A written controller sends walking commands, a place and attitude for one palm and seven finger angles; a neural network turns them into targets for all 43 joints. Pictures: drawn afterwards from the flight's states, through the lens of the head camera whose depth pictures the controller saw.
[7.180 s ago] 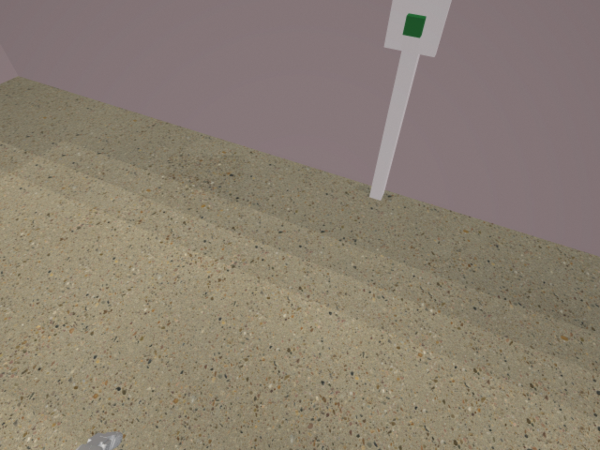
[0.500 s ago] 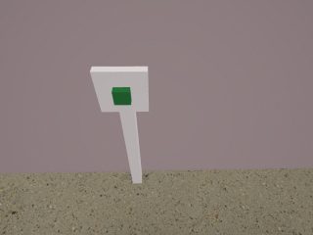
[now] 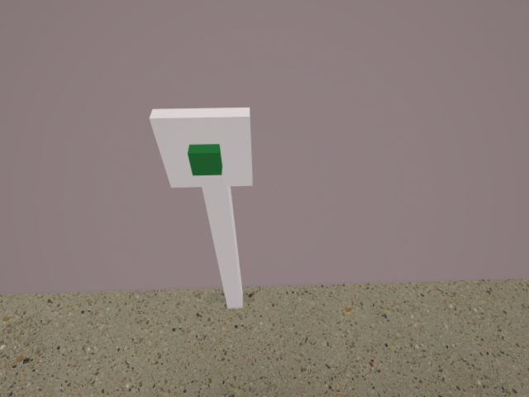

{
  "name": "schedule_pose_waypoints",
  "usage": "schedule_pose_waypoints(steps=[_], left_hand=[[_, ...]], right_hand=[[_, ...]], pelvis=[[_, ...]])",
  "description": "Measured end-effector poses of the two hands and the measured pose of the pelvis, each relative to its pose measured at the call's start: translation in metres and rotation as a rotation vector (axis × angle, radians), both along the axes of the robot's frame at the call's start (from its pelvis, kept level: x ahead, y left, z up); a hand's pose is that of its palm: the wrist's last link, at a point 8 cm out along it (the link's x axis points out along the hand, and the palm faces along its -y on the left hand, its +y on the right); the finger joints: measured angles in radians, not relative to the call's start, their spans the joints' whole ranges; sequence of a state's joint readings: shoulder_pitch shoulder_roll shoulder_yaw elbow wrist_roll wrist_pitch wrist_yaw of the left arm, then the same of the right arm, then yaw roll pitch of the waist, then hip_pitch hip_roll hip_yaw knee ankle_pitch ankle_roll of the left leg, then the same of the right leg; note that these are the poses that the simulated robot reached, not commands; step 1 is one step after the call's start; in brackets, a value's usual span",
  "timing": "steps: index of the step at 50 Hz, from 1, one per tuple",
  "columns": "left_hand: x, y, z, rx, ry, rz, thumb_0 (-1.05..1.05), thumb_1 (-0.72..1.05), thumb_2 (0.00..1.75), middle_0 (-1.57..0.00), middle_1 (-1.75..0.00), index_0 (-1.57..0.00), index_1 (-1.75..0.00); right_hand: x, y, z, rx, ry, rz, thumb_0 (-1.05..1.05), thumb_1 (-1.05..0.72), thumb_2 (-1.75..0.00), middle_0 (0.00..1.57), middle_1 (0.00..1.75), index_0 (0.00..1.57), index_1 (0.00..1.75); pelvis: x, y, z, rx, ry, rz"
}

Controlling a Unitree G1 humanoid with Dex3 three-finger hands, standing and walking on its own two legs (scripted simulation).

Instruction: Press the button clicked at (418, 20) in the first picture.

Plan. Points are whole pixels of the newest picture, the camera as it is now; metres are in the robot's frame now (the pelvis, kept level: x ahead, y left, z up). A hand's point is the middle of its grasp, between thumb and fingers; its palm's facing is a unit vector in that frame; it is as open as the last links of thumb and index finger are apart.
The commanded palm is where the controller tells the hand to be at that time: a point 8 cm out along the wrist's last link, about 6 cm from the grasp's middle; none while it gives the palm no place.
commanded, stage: look again from close up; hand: left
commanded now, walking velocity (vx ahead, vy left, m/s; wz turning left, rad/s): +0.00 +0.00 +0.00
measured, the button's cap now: (205, 158) +0.53 +0.15 +0.05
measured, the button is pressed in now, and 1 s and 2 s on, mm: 0 0 0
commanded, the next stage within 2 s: shuffle to correct the standing spot in 0.06 s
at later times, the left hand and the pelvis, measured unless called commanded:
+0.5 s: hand out of the picture +0.00 +0.14 -0.19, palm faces +0.07 -0.98 -0.18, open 7.4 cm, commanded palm none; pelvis +0.04 -0.03 -0.01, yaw +3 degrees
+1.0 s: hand out of the picture +0.14 +0.08 -0.17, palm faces +0.12 -0.96 -0.24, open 7.3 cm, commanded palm none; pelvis +0.11 -0.11 -0.01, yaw +5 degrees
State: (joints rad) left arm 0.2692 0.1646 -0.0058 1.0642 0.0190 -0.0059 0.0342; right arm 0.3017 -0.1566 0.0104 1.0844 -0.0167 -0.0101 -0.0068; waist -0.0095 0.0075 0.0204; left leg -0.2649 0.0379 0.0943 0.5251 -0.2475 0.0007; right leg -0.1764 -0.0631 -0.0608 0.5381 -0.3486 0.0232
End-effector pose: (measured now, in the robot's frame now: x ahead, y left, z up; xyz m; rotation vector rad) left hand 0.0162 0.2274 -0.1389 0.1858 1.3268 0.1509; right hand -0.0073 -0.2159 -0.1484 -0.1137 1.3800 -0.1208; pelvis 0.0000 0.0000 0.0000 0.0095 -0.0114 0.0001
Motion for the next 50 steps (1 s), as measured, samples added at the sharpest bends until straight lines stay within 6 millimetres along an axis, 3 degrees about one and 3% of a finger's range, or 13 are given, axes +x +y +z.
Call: schedule_pose_waypoints(steps=[12, 23, 32, 35, 39, 44, 47, 50], left_hand=[[-0.009, -0.017, -0.006, -0.036, 0.062, 0.016, 0.00, 0.91, 0.90, -0.20, -0.30, -0.20, -0.30], [-0.020, -0.033, -0.014, -0.044, 0.123, 0.077, 0.00, 0.90, 0.90, -0.20, -0.30, -0.20, -0.30], [-0.032, -0.054, -0.029, -0.085, 0.231, 0.144, 0.00, 0.91, 0.90, -0.20, -0.30, -0.20, -0.30], [-0.013, -0.059, -0.023, -0.088, 0.241, 0.122, 0.00, 0.91, 0.90, -0.20, -0.30, -0.20, -0.30], [0.035, -0.064, -0.014, -0.069, 0.134, 0.121, 0.00, 0.91, 0.90, -0.20, -0.30, -0.20, -0.30], [0.090, -0.079, -0.012, -0.005, -0.018, 0.102, 0.00, 0.90, 0.90, -0.20, -0.30, -0.20, -0.30], [0.104, -0.093, -0.008, 0.014, -0.049, 0.106, 0.00, 0.91, 0.90, -0.20, -0.29, -0.20, -0.30], [0.112, -0.103, 0.000, 0.026, -0.054, 0.104, 0.00, 0.92, 0.90, -0.20, -0.30, -0.20, -0.30]], right_hand=[[0.020, -0.015, 0.005, -0.031, -0.002, 0.006, 0.01, -0.92, -0.90, 0.20, 0.30, 0.19, 0.30], [0.044, -0.032, -0.003, -0.035, 0.022, 0.028, 0.01, -0.91, -0.90, 0.20, 0.30, 0.20, 0.30], [0.098, -0.042, -0.001, -0.085, -0.006, 0.074, 0.01, -0.92, -0.90, 0.20, 0.30, 0.20, 0.30], [0.104, -0.050, 0.006, -0.095, -0.042, 0.046, 0.01, -0.91, -0.90, 0.20, 0.30, 0.20, 0.30], [0.101, -0.067, 0.006, -0.080, 0.009, 0.049, 0.00, -0.91, -0.90, 0.20, 0.30, 0.20, 0.30], [0.111, -0.102, -0.017, -0.045, 0.060, 0.059, 0.00, -0.90, -0.90, 0.20, 0.30, 0.20, 0.30], [0.130, -0.121, -0.023, -0.046, 0.055, 0.063, 0.01, -0.91, -0.90, 0.20, 0.30, 0.20, 0.30], [0.156, -0.130, -0.015, -0.045, 0.004, 0.070, 0.01, -0.91, -0.90, 0.20, 0.30, 0.19, 0.30]], pelvis=[[0.012, -0.009, 0.001, 0.000, 0.003, -0.002], [0.035, -0.028, -0.008, -0.007, 0.026, 0.039], [0.068, -0.035, -0.016, -0.003, 0.026, 0.065], [0.076, -0.043, -0.010, -0.010, 0.021, 0.056], [0.085, -0.059, -0.004, -0.020, 0.022, 0.063], [0.101, -0.091, -0.018, -0.001, 0.023, 0.074], [0.108, -0.102, -0.019, -0.007, 0.018, 0.087], [0.112, -0.109, -0.011, 0.004, 0.023, 0.086]])
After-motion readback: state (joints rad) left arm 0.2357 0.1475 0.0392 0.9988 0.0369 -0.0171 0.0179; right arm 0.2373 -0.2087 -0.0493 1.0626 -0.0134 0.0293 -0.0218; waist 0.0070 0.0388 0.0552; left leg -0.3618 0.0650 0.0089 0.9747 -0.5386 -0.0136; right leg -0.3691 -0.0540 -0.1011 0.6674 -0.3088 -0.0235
